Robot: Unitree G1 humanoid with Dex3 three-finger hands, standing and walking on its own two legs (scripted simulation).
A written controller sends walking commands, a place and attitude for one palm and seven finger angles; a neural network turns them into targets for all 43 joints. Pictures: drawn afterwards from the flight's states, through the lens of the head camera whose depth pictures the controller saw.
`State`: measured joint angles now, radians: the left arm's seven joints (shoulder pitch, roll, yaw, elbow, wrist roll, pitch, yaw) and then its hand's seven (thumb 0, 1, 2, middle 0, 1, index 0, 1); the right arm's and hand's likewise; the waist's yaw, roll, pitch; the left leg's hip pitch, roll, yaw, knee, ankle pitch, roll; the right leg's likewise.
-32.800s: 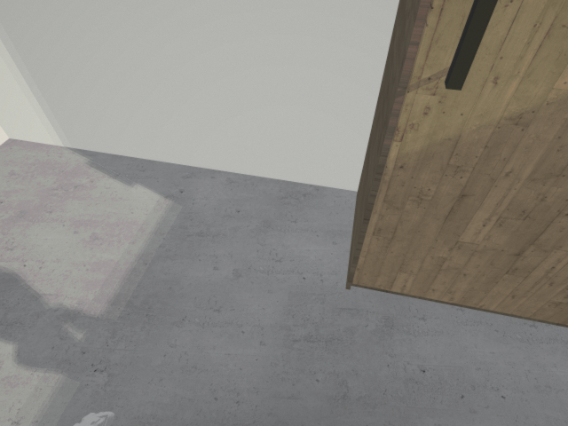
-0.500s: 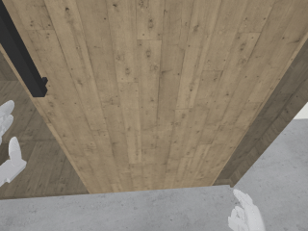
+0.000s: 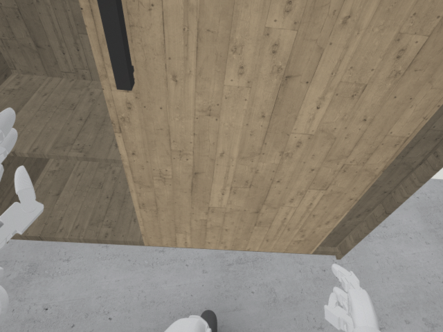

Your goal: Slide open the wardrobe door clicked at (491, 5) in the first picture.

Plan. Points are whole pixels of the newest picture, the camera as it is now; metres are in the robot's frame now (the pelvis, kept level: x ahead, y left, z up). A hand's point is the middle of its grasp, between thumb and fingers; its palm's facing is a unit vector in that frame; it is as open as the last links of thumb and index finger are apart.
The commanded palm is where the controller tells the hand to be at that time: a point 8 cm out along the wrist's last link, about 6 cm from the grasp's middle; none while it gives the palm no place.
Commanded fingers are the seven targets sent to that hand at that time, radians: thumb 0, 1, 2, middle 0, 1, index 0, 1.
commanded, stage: step back with the hand held close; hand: left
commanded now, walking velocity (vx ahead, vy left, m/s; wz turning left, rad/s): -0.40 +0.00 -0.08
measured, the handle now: (117, 15) +0.53 +0.26 +0.28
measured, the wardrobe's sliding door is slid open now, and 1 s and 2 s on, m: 0.61 0.61 0.61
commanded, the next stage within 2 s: stop stepping back and stand still in 0.08 s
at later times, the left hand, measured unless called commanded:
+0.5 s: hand out of the picture +0.06 +0.33 +0.20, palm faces +0.25 -0.88 -0.40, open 7.5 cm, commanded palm +0.01 +0.39 +0.19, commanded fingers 0.00 0.90 0.90 -0.20 -0.30 -0.20 -0.30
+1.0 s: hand out of the picture -0.04 +0.42 +0.20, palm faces +0.39 -0.76 -0.52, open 7.5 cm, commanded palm -0.09 +0.46 +0.19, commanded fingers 0.00 0.90 0.90 -0.20 -0.30 -0.20 -0.30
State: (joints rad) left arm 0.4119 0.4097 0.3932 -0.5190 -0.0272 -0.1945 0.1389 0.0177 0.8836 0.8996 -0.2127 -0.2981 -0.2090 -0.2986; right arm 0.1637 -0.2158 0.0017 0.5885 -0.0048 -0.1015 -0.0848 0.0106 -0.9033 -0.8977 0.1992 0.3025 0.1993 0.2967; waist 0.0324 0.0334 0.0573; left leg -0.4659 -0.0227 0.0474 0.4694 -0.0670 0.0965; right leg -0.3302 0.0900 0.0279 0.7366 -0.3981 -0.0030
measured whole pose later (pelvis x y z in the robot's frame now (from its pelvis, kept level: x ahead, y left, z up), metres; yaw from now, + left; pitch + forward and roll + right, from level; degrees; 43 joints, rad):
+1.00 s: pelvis -0.25 +0.17 +0.00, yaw -4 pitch -1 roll -1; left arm 0.55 0.51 0.48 -0.56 -0.02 -0.21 0.15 0.02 0.88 0.90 -0.21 -0.30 -0.21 -0.30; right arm 0.32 -0.13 0.01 0.62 -0.01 -0.11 -0.04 0.01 -0.90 -0.90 0.20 0.30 0.20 0.30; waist 0.00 -0.03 -0.01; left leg -0.43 0.10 0.02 0.81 -0.47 0.00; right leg -0.27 0.02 -0.07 0.58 -0.41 -0.08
